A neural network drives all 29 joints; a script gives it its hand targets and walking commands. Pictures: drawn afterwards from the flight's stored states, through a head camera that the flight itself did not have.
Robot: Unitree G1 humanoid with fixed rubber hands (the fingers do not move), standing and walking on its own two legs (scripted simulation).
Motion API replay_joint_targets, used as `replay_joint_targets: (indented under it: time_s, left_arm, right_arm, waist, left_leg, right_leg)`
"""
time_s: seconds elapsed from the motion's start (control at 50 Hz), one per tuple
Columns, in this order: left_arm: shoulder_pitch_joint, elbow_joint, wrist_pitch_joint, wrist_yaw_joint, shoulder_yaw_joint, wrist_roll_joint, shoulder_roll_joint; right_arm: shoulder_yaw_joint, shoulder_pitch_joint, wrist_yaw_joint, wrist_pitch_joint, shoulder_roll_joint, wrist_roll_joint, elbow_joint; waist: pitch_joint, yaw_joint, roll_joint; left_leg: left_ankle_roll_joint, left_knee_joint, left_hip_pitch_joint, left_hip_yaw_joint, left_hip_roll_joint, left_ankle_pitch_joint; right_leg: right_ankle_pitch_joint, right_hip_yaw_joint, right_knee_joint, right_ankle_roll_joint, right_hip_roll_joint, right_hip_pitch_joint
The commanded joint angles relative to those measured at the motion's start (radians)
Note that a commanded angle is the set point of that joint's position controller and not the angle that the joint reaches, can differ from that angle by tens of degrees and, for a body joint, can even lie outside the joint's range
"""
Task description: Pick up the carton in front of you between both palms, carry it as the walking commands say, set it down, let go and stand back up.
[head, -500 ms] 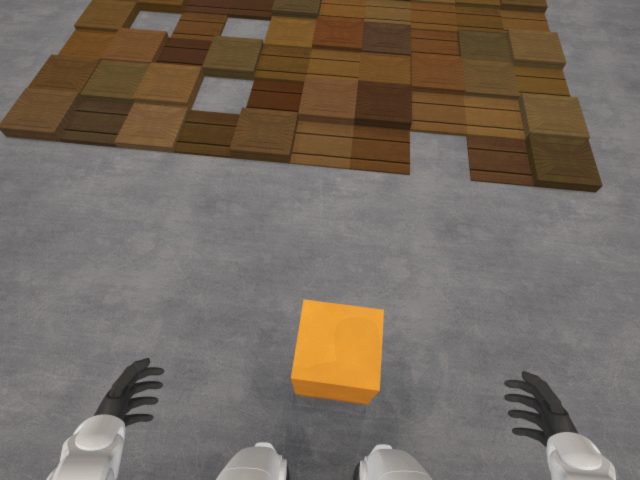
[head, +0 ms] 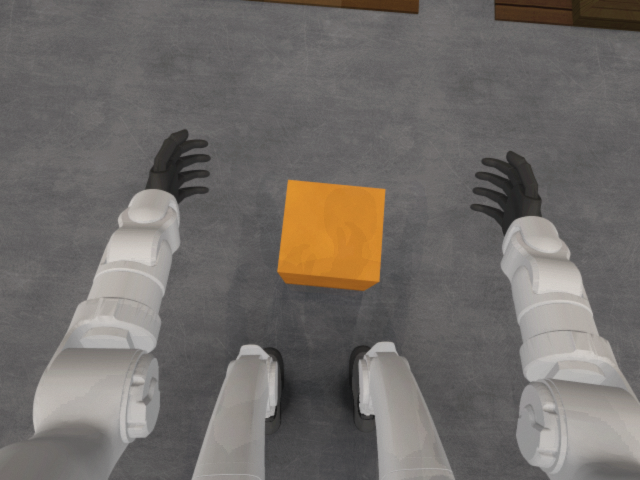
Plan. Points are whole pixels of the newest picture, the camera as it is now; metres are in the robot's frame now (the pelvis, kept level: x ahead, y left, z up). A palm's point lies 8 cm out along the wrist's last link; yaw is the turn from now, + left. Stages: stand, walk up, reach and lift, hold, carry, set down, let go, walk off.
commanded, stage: reach and lift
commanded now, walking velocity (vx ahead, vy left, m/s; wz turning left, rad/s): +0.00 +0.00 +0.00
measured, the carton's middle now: (330, 241) +0.48 -0.04 -0.54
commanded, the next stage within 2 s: none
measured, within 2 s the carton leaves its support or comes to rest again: leaves its support in 1.94 s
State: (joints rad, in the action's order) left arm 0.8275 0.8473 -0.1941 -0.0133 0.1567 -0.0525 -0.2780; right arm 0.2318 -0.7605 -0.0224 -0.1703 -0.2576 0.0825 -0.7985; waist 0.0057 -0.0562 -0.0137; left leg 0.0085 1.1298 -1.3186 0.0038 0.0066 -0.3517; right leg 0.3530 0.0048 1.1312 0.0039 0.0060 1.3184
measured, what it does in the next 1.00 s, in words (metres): lowers itself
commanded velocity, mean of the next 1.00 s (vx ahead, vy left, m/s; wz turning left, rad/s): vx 0.00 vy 0.00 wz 0.00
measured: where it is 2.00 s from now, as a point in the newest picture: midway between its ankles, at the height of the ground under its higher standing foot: (316, 405)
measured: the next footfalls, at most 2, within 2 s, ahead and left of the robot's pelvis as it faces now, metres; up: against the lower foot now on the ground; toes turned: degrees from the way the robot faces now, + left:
none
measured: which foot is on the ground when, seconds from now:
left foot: down 0.00-1.00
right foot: down 0.00-1.00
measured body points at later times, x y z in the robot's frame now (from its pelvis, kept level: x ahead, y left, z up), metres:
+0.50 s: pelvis +0.01 +0.00 -0.09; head +0.32 +0.00 +0.23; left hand +0.52 +0.16 -0.25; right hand +0.48 -0.23 -0.24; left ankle +0.08 +0.12 -0.63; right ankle +0.08 -0.12 -0.63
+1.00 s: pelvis -0.05 +0.01 -0.27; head +0.31 +0.00 +0.00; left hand +0.51 +0.15 -0.45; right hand +0.47 -0.22 -0.45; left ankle +0.08 +0.12 -0.63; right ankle +0.08 -0.12 -0.63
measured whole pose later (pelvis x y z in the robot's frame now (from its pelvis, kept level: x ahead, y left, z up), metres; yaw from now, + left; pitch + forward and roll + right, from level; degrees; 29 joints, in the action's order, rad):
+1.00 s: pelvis -0.05 +0.01 -0.27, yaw -1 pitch +41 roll -1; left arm 1.38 1.13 -0.06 -0.12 0.03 -0.21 -0.36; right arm 0.15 -1.31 -0.11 -0.02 -0.33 0.25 -1.12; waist -0.24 -0.06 -0.01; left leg 0.01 2.09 -2.29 0.01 -0.01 -0.51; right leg 0.51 0.00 2.08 0.02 0.00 2.28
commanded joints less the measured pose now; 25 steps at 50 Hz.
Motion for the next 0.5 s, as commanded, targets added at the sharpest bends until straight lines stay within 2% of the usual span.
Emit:
replay_joint_targets:
  time_s: [0.0, 0.06, 0.12, 0.2, 0.3, 0.38, 0.48]
  left_arm:
    - [0.398, -0.032, 0.005, -0.004, 0.035, 0.0, -0.131]
    - [0.518, 0.042, 0.008, -0.007, 0.051, 0.009, -0.135]
    - [0.565, 0.085, 0.022, -0.011, 0.074, 0.036, -0.134]
    - [0.559, 0.105, 0.061, -0.011, 0.107, 0.082, -0.109]
    - [0.503, 0.091, 0.115, -0.021, 0.132, 0.116, -0.058]
    - [0.432, 0.078, 0.147, -0.04, 0.115, 0.106, -0.025]
    - [0.41, 0.014, 0.175, -0.067, 0.055, 0.046, -0.034]
  right_arm:
    - [0.035, -0.366, -0.013, 0.003, -0.117, 0.001, 0.055]
    - [0.062, -0.475, -0.023, 0.002, -0.114, -0.018, 0.005]
    - [0.093, -0.508, -0.032, 0.015, -0.106, -0.045, -0.017]
    - [0.133, -0.489, -0.03, 0.055, -0.068, -0.083, -0.026]
    - [0.167, -0.448, -0.016, 0.119, -0.034, -0.112, -0.03]
    - [0.165, -0.384, -0.011, 0.158, -0.027, -0.104, -0.059]
    - [0.117, -0.358, -0.018, 0.189, -0.062, -0.037, -0.046]
  waist:
    - [0.769, -0.01, -0.015]
    - [0.828, -0.022, -0.014]
    - [0.923, -0.03, -0.012]
    - [0.961, -0.033, -0.015]
    - [0.957, -0.027, -0.032]
    - [0.962, -0.026, -0.041]
    - [1.049, -0.029, -0.057]
  left_leg:
    - [0.013, -0.094, 0.323, -0.017, -0.057, -0.013]
    - [0.013, -0.071, 0.282, -0.018, -0.062, -0.037]
    - [0.011, -0.061, 0.271, -0.018, -0.071, -0.007]
    - [0.007, -0.04, 0.218, -0.018, -0.081, 0.071]
    - [0.01, 0.057, 0.113, -0.004, -0.077, 0.198]
    - [0.012, 0.189, 0.0, 0.009, -0.072, 0.285]
    - [0.016, 0.373, -0.081, 0.018, -0.075, 0.383]
  right_leg:
    - [-0.012, 0.027, -0.119, 0.04, -0.046, -0.289]
    - [0.02, 0.036, -0.1, 0.038, -0.053, -0.248]
    - [-0.025, 0.038, -0.093, 0.039, -0.059, -0.25]
    - [-0.125, 0.036, -0.061, 0.043, -0.063, -0.212]
    - [-0.239, 0.032, 0.035, 0.045, -0.064, -0.062]
    - [-0.31, 0.025, 0.159, 0.048, -0.065, 0.084]
    - [-0.39, 0.017, 0.33, 0.049, -0.065, 0.211]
